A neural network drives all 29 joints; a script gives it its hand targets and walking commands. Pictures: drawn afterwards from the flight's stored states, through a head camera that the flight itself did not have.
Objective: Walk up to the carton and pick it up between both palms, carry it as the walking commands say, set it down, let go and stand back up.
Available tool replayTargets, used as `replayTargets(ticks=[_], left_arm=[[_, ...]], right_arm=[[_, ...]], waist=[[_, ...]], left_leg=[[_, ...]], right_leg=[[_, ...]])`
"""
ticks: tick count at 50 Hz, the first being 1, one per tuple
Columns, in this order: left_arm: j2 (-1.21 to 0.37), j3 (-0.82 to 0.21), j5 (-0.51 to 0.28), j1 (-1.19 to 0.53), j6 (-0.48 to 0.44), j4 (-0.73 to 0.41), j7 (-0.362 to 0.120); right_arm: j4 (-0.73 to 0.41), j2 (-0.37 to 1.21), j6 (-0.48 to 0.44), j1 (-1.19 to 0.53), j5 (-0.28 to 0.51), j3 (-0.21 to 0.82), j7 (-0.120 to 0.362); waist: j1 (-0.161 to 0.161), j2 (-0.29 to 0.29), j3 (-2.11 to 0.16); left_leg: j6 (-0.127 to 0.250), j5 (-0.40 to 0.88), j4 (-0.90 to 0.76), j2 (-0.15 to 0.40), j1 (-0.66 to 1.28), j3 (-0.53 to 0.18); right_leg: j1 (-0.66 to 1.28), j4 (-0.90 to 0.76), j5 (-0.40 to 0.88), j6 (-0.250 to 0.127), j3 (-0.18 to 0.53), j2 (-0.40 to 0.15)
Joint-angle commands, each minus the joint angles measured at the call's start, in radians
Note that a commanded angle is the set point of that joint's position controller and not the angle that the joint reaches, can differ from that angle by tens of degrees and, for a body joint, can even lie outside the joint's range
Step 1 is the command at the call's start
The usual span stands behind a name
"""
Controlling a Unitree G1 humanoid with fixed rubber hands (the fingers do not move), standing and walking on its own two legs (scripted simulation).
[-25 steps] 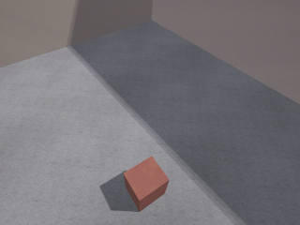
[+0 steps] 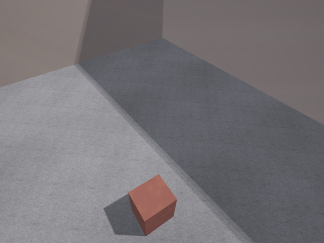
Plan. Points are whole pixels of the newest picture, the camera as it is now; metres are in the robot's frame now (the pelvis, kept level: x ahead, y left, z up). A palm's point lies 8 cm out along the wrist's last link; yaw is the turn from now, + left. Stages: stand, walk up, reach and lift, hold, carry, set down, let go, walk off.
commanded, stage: walk up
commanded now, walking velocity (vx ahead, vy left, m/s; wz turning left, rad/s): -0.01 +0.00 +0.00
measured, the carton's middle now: (152, 205) +0.47 +0.04 -0.65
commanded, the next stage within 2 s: none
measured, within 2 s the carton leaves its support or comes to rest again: neither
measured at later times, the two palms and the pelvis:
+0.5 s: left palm out of the picture +0.00 +0.23 -0.14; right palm out of the picture -0.03 -0.22 -0.14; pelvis +0.00 +0.01 +0.00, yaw +0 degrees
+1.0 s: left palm out of the picture +0.01 +0.22 -0.15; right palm out of the picture +0.00 -0.21 -0.14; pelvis +0.03 +0.01 +0.00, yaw +1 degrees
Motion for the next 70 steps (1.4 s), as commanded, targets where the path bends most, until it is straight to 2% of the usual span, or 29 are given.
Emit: replayTargets(ticks=[1,6,9,13,19,22,24,27,29,31,32,35,38,45,47,48,51,52,53,54,55,56,58,60,63,66,67,69,70], left_arm=[[0.096,0.028,0.004,0.036,-0.022,-0.018,0.003],[0.101,0.030,0.010,0.052,-0.018,0.020,0.011],[0.115,0.030,0.008,0.047,-0.012,0.018,0.009],[0.096,0.024,0.007,0.052,-0.020,0.047,0.017],[0.085,0.021,0.001,0.089,-0.026,0.055,0.015],[0.075,0.011,0.006,0.106,-0.018,0.081,0.017],[0.076,0.011,0.002,0.102,-0.018,0.098,0.018],[0.076,0.018,0.002,0.095,-0.030,0.098,0.020],[0.051,0.011,0.006,0.107,-0.030,0.116,0.022],[0.067,0.018,0.000,0.112,-0.025,0.109,0.021],[0.056,0.015,0.002,0.119,-0.024,0.110,0.020],[0.048,0.013,0.003,0.110,-0.029,0.114,0.028],[0.024,0.012,0.006,0.110,-0.029,0.115,0.026],[0.029,0.009,0.007,0.129,-0.032,0.153,0.032],[0.024,0.012,0.002,0.114,-0.032,0.143,0.034],[0.029,0.009,0.002,0.126,-0.030,0.157,0.031],[0.036,0.010,0.006,0.108,-0.032,0.149,0.035],[0.099,0.018,0.021,0.044,-0.029,0.089,0.038],[0.153,0.067,0.035,-0.108,0.015,0.041,0.001],[0.139,0.068,0.053,-0.159,0.025,0.009,-0.012],[0.112,0.064,0.063,-0.099,0.028,-0.020,-0.012],[0.101,0.060,0.066,-0.081,0.021,-0.029,-0.012],[0.072,0.050,0.060,-0.009,-0.001,-0.039,-0.018],[0.038,0.043,0.048,-0.022,-0.001,-0.072,-0.017],[0.045,0.056,0.036,-0.169,0.012,-0.155,-0.028],[0.082,0.048,0.029,-0.142,0.007,-0.184,-0.040],[0.076,0.045,0.021,-0.136,0.011,-0.188,-0.042],[0.110,0.051,0.014,-0.074,0.002,-0.182,-0.035],[0.141,0.068,0.012,0.052,-0.007,-0.156,-0.023]], right_arm=[[-0.013,-0.111,-0.031,0.047,-0.007,-0.016,-0.011],[0.017,-0.121,-0.031,0.045,-0.003,-0.029,-0.012],[0.043,-0.112,-0.028,0.098,-0.008,-0.019,-0.011],[0.058,-0.088,-0.029,0.135,-0.006,-0.017,-0.014],[0.081,-0.084,-0.047,0.155,0.001,-0.011,-0.014],[0.070,-0.090,-0.039,0.142,-0.005,-0.024,-0.011],[0.083,-0.092,-0.042,0.145,-0.007,-0.020,-0.019],[0.099,-0.067,-0.041,0.174,-0.002,-0.008,-0.018],[0.103,-0.060,-0.052,0.172,0.003,-0.016,-0.022],[0.112,-0.055,-0.048,0.182,0.002,-0.009,-0.022],[0.116,-0.064,-0.044,0.178,0.004,-0.015,-0.023],[0.106,-0.064,-0.048,0.165,0.003,-0.017,-0.029],[0.128,-0.055,-0.048,0.166,0.001,-0.018,-0.024],[0.131,-0.041,-0.051,0.181,0.007,-0.016,-0.031],[0.136,-0.039,-0.049,0.179,0.004,-0.016,-0.031],[0.130,-0.049,-0.052,0.165,0.005,-0.021,-0.033],[0.119,-0.048,-0.051,0.184,0.009,-0.020,-0.034],[0.122,-0.104,-0.029,0.169,-0.011,-0.048,-0.041],[0.142,-0.245,-0.015,0.323,-0.032,-0.109,-0.064],[0.157,-0.288,0.000,0.378,-0.035,-0.120,-0.075],[0.131,-0.289,0.000,0.304,-0.026,-0.116,-0.085],[0.107,-0.268,-0.007,0.225,-0.017,-0.117,-0.085],[0.085,-0.200,-0.033,0.176,-0.016,-0.086,-0.064],[0.121,-0.157,-0.047,0.292,-0.022,-0.079,-0.066],[0.132,-0.174,-0.045,0.364,-0.027,-0.076,-0.061],[0.061,-0.236,-0.044,0.258,-0.021,-0.093,-0.057],[0.034,-0.234,-0.045,0.241,-0.022,-0.104,-0.050],[0.008,-0.256,-0.041,0.192,-0.015,-0.109,-0.041],[-0.016,-0.229,-0.043,0.174,-0.010,-0.104,-0.038]], waist=[[0.012,0.065,0.061],[0.008,0.030,0.078],[-0.004,0.098,0.098],[-0.004,-0.059,0.058],[0.011,0.022,0.012],[-0.001,0.066,0.083],[-0.003,0.001,0.114],[-0.001,-0.001,0.066],[-0.004,0.091,0.059],[-0.004,0.005,0.052],[-0.005,0.052,0.063],[0.003,-0.024,0.051],[0.006,0.085,0.076],[-0.010,0.038,0.084],[0.001,-0.023,0.077],[-0.001,0.045,0.092],[-0.011,0.041,0.025],[-0.020,0.046,0.041],[-0.096,-0.044,0.137],[-0.098,-0.034,0.155],[-0.064,0.047,0.190],[-0.043,0.046,0.205],[-0.040,0.094,0.098],[-0.073,0.226,0.033],[-0.104,0.271,0.024],[-0.062,0.320,0.031],[-0.060,0.418,0.002],[-0.005,0.355,-0.042],[0.034,0.257,-0.121]], left_leg=[[0.044,-0.055,-0.163,0.116,-0.169,-0.135],[0.041,-0.092,-0.169,0.099,-0.177,-0.127],[0.034,-0.139,-0.167,0.087,-0.192,-0.114],[0.037,-0.065,-0.136,0.082,-0.150,-0.126],[0.036,0.000,-0.150,0.098,-0.144,-0.124],[0.023,-0.028,-0.146,0.083,-0.154,-0.093],[0.030,-0.018,-0.160,0.104,-0.141,-0.126],[0.024,0.056,-0.134,0.086,-0.142,-0.121],[0.024,0.092,-0.145,0.087,-0.127,-0.103],[0.012,0.071,-0.131,0.074,-0.118,-0.099],[0.014,0.072,-0.136,0.080,-0.100,-0.106],[0.019,0.109,-0.127,0.091,-0.100,-0.109],[0.008,0.113,-0.140,0.086,-0.128,-0.098],[0.012,0.147,-0.149,0.090,-0.075,-0.092],[0.019,0.154,-0.144,0.094,-0.094,-0.101],[0.017,0.141,-0.138,0.091,-0.092,-0.093],[0.022,0.160,-0.136,0.088,-0.059,-0.104],[0.039,0.155,-0.120,0.140,-0.115,-0.162],[0.197,-0.109,-0.275,0.398,0.024,-0.547],[0.228,-0.264,-0.326,0.474,0.029,-0.714],[0.231,-0.209,-0.296,0.471,-0.007,-0.656],[0.223,-0.152,-0.277,0.448,-0.070,-0.578],[0.154,0.123,-0.167,0.328,0.012,-0.379],[0.111,0.332,-0.142,0.294,0.077,-0.329],[0.136,0.563,-0.107,0.291,0.063,-0.358],[0.100,0.626,-0.077,0.242,-0.055,-0.274],[0.075,0.676,-0.056,0.212,-0.069,-0.224],[0.041,0.656,0.020,0.166,-0.165,-0.176],[0.003,0.512,0.138,0.121,-0.229,-0.158]], right_leg=[[0.105,-0.086,-0.076,0.000,0.148,-0.090],[0.053,-0.103,-0.153,0.025,0.149,-0.092],[0.036,-0.115,-0.193,0.027,0.154,-0.098],[0.030,-0.154,-0.226,0.018,0.198,-0.123],[0.104,-0.078,-0.071,0.010,0.169,-0.107],[0.013,-0.098,-0.123,0.005,0.173,-0.115],[-0.015,-0.086,-0.116,0.007,0.162,-0.104],[0.077,-0.109,-0.075,0.013,0.179,-0.121],[0.101,-0.078,-0.007,0.005,0.161,-0.115],[0.081,-0.097,-0.041,0.008,0.170,-0.121],[0.090,-0.098,-0.031,0.010,0.165,-0.115],[0.099,-0.069,0.043,0.006,0.149,-0.107],[0.137,-0.063,0.058,0.007,0.143,-0.114],[0.112,-0.064,0.112,0.013,0.152,-0.114],[0.139,-0.062,0.108,0.005,0.147,-0.116],[0.120,-0.073,0.099,0.015,0.150,-0.113],[0.151,-0.062,0.106,0.002,0.165,-0.120],[0.038,0.050,0.043,0.015,0.085,-0.130],[-0.313,0.349,-0.254,0.103,-0.027,-0.001],[-0.480,0.541,-0.303,0.102,0.107,-0.016],[-0.526,0.605,-0.281,0.108,0.152,-0.040],[-0.521,0.653,-0.234,0.105,0.190,-0.073],[-0.488,0.616,-0.164,0.102,0.171,-0.080],[-0.456,0.576,-0.178,0.106,0.143,-0.060],[-0.429,0.490,-0.210,0.133,0.109,-0.043],[-0.285,0.343,-0.225,0.125,0.068,-0.027],[-0.200,0.293,-0.196,0.129,0.046,-0.019],[0.001,0.116,-0.083,0.096,-0.009,-0.009],[0.172,0.039,-0.021,0.084,0.034,-0.037]])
